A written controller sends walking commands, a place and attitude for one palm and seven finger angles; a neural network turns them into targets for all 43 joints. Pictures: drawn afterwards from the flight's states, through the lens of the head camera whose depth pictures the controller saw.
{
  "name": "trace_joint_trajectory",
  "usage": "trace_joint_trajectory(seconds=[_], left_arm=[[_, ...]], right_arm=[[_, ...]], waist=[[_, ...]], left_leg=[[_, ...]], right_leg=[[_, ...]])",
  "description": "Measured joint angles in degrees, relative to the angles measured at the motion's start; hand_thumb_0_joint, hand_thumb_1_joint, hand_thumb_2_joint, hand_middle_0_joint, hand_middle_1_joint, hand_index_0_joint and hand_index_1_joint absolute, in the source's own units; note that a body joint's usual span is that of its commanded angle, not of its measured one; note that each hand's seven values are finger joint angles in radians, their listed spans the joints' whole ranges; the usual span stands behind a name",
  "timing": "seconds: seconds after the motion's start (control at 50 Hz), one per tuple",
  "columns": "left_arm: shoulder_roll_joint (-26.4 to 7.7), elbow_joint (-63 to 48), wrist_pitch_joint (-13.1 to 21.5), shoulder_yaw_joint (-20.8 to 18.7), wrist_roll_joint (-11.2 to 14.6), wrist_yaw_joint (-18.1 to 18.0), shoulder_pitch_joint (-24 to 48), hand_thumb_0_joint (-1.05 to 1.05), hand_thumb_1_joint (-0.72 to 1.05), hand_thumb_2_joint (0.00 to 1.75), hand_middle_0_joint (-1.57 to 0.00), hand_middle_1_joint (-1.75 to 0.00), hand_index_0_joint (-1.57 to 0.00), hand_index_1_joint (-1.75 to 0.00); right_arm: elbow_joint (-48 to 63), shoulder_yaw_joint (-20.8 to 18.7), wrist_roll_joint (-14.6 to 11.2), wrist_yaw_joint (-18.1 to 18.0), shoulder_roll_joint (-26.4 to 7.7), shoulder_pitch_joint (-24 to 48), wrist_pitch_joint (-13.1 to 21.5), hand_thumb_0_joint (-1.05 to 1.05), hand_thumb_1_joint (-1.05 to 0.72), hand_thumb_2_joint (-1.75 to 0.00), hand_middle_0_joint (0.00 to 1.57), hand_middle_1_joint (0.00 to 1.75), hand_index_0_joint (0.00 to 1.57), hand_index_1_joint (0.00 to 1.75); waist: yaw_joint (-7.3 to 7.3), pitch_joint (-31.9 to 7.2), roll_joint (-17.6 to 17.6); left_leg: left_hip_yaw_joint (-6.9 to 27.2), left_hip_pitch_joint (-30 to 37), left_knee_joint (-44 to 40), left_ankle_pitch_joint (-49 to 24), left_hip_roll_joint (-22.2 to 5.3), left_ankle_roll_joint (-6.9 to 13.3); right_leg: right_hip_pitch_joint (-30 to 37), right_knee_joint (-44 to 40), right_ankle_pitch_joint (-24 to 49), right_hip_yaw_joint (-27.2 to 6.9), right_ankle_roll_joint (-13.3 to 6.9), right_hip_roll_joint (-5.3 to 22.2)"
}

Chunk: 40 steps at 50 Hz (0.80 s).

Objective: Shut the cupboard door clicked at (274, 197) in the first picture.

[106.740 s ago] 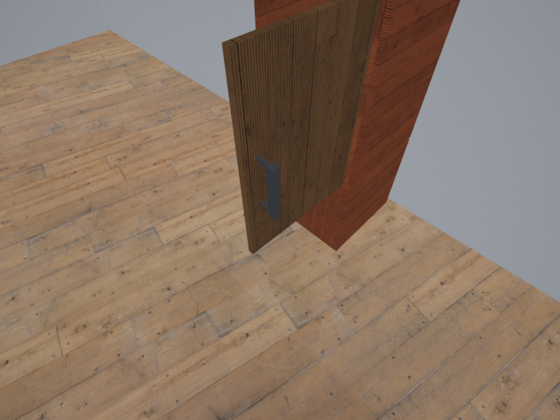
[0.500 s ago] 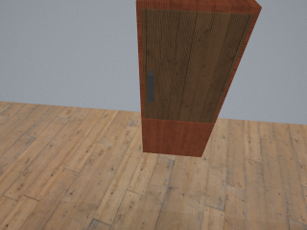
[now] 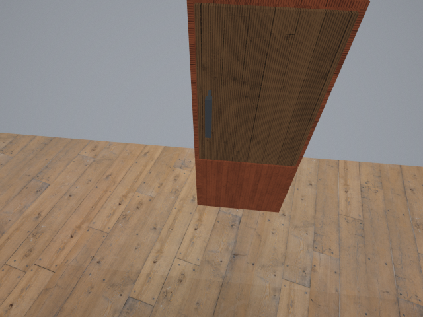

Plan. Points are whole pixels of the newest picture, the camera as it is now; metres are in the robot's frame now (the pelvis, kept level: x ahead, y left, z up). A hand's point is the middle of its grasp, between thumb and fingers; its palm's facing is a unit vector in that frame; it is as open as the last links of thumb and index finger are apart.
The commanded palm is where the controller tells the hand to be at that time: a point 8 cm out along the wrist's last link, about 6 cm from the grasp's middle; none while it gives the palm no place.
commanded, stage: look to check the result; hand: left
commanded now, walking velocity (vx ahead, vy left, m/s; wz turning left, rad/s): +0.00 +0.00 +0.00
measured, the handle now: (209, 114) +0.74 +0.05 -0.09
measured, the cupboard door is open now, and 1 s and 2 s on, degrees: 0 0 0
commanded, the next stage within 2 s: stand and wait in 0.28 s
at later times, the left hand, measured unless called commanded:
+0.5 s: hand out of the picture -0.02 +0.15 -0.18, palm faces +0.04 -0.99 -0.16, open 7.3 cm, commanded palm none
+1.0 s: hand out of the picture -0.02 +0.15 -0.18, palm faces +0.04 -0.98 -0.17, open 7.3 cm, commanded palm none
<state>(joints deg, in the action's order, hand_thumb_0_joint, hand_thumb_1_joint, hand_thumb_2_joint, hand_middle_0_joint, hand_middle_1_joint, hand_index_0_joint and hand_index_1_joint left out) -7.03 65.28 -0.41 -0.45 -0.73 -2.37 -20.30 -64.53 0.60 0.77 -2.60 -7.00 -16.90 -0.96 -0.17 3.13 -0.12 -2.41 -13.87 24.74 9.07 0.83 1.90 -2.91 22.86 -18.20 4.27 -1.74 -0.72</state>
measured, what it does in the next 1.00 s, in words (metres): stands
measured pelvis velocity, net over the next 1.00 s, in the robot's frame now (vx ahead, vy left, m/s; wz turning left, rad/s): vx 0.02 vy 0.00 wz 0.00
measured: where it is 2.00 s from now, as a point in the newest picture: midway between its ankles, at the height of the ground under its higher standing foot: outside the picture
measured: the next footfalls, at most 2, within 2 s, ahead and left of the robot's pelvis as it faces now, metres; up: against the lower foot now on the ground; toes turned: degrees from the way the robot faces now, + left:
none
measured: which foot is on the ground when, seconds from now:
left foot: down 0.00-1.00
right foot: down 0.00-1.00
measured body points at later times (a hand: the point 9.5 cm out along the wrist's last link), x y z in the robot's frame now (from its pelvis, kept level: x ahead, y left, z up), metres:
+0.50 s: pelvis +0.01 +0.00 +0.00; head +0.03 +0.00 +0.45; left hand -0.02 +0.21 -0.16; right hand +0.00 -0.22 -0.16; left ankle +0.05 +0.10 -0.74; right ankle -0.06 -0.09 -0.74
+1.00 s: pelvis +0.02 +0.00 +0.00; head +0.04 +0.00 +0.45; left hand -0.02 +0.20 -0.16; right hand +0.01 -0.22 -0.16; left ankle +0.05 +0.10 -0.74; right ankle -0.06 -0.09 -0.74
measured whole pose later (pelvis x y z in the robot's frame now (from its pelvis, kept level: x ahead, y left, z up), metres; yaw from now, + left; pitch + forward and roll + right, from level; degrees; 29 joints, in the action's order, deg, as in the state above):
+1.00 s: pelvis +0.02 +0.00 +0.00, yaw +0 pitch -2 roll +1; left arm -6.8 65.1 -0.2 -0.1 -0.7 -2.4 -19.6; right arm -65.1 0.9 0.6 -2.8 -7.6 -16.0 -0.5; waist 0.0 3.4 0.8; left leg -2.5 -11.9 24.2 10.8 1.3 1.7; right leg -0.2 20.8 -19.2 4.1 -1.7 -0.3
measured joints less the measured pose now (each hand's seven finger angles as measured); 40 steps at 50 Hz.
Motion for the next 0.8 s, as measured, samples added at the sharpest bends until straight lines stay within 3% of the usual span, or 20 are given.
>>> trace_joint_trajectory(seconds=[0.8], left_arm=[[-0.01,-0.24,0.22,0.27,0.01,-0.11,0.77,0.0,0.91,0.9,-0.2,-0.3,-0.2,-0.3]], right_arm=[[-0.63,0.33,-0.2,-0.13,-0.48,0.63,0.44,0.0,-0.91,-0.9,0.2,0.3,0.2,0.3]], waist=[[0.07,0.04,0.71]], left_leg=[[-0.23,1.87,-0.48,1.61,0.43,-0.09]], right_leg=[[2.48,-1.9,-0.8,-0.29,0.13,0.36]])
